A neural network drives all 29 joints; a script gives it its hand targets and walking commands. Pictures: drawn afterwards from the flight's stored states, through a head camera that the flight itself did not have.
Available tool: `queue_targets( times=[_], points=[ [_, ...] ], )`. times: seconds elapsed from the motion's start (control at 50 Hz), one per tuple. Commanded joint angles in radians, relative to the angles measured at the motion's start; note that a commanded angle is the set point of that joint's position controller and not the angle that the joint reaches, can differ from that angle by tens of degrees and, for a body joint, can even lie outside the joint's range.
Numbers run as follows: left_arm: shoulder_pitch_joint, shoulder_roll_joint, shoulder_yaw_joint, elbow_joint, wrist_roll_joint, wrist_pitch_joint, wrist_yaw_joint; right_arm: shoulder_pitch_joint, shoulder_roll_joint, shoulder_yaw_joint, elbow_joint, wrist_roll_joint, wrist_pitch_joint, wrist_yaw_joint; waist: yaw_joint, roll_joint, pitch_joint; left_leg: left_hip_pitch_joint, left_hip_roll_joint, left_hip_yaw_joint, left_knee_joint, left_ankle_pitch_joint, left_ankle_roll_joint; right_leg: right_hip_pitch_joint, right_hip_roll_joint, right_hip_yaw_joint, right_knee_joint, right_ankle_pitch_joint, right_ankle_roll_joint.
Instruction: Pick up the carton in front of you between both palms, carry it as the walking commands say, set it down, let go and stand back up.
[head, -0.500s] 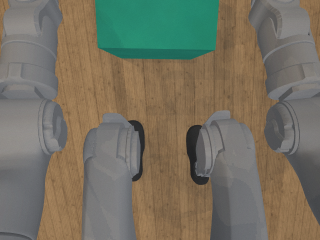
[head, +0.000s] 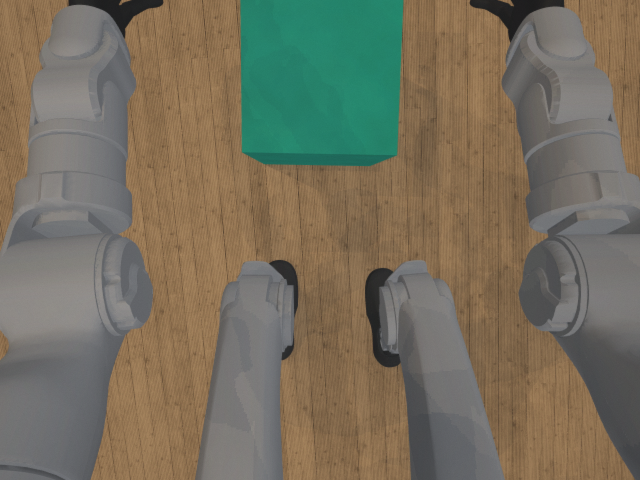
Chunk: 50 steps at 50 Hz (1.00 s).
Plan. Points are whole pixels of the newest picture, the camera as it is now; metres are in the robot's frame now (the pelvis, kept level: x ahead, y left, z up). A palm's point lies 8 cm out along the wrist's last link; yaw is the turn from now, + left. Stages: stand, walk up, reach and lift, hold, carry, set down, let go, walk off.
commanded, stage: set down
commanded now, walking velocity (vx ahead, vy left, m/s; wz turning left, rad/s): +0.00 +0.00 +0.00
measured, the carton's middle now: (319, 98) +0.54 +0.03 -0.39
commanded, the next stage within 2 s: let go in 0.34 s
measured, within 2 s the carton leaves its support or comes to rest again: neither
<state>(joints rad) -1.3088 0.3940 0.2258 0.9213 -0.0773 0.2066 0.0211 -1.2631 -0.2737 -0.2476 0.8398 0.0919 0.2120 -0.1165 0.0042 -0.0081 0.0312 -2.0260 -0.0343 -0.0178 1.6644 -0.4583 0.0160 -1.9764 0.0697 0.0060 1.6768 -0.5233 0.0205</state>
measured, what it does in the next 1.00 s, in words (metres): rises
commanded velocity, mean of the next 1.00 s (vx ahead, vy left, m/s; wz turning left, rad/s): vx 0.00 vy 0.00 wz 0.00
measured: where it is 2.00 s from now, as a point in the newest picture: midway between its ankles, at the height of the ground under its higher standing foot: (333, 330)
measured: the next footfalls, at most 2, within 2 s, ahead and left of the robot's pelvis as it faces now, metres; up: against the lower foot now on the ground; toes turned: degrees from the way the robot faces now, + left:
none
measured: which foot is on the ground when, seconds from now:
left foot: down 0.00-1.00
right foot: down 0.00-1.00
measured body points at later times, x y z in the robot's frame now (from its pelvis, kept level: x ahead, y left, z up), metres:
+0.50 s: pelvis +0.03 +0.00 +0.14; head +0.34 +0.02 +0.46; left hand +0.54 +0.24 +0.02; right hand +0.55 -0.17 +0.02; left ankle +0.10 +0.11 -0.48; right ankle +0.09 -0.12 -0.48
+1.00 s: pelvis +0.09 +0.00 +0.23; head +0.26 +0.01 +0.65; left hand +0.37 +0.24 +0.13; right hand +0.39 -0.22 +0.13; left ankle +0.10 +0.11 -0.48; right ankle +0.09 -0.12 -0.48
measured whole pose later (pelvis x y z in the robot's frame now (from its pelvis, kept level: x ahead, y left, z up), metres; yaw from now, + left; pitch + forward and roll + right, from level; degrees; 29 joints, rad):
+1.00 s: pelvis +0.09 +0.00 +0.23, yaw +2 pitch +24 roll +0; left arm -0.18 0.20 0.15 0.60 0.03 0.00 -0.05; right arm -0.16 -0.18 -0.12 0.58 -0.03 0.00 0.04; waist -0.01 -0.01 -0.08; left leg -0.82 -0.04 -0.03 0.65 -0.25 0.01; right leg -0.78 0.04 0.05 0.66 -0.30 0.00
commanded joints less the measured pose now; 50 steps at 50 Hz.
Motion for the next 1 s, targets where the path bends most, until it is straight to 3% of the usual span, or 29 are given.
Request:
queue_targets(
  times=[0.0, 0.38, 0.5, 0.64, 0.82, 0.98],
  points=[
    [-0.252, 0.127, 0.017, -0.139, 0.005, -0.010, -0.008, -0.232, -0.118, -0.014, -0.137, -0.005, -0.013, 0.009, 0.004, 0.056, -1.226, 0.910, -0.028, 0.030, -0.174, 0.438, -0.031, 0.480, 0.032, -0.077, -0.218, 0.311, 0.018],
    [-0.078, 0.045, 0.098, -0.080, 0.133, -0.064, -0.051, -0.045, -0.047, -0.077, -0.100, -0.115, -0.062, 0.066, -0.001, 0.045, -1.074, 1.135, -0.016, 0.000, -0.570, 0.502, -0.035, 0.734, 0.010, -0.045, -0.623, 0.404, 0.032],
    [0.183, 0.006, 0.088, -0.196, 0.194, -0.064, -0.044, 0.205, -0.044, -0.052, -0.187, -0.186, -0.066, 0.091, -0.002, 0.044, -1.131, 1.348, -0.012, -0.002, -0.676, 0.600, -0.034, 0.909, 0.009, -0.042, -0.729, 0.482, 0.023],
    [0.465, -0.042, 0.032, -0.370, 0.147, -0.114, -0.053, 0.476, -0.020, 0.016, -0.320, -0.155, -0.114, 0.123, -0.003, 0.038, -0.992, 1.470, 0.002, -0.025, -0.798, 0.671, -0.026, 1.068, -0.010, -0.011, -0.848, 0.560, 0.015],
    [0.876, -0.099, -0.021, -0.354, 0.116, -0.184, -0.067, 0.872, 0.009, 0.064, -0.299, -0.132, -0.190, 0.148, -0.006, 0.031, -0.788, 1.601, 0.016, -0.052, -0.906, 0.746, -0.023, 1.214, -0.027, 0.023, -0.969, 0.613, 0.015],
    [1.176, -0.099, -0.072, -0.432, 0.094, -0.237, -0.067, 1.152, 0.005, 0.118, -0.370, -0.109, -0.237, 0.155, -0.008, 0.004, -0.570, 1.695, 0.012, -0.039, -1.045, 0.648, -0.023, 1.464, -0.042, 0.040, -1.087, 0.621, 0.009]
  ],
)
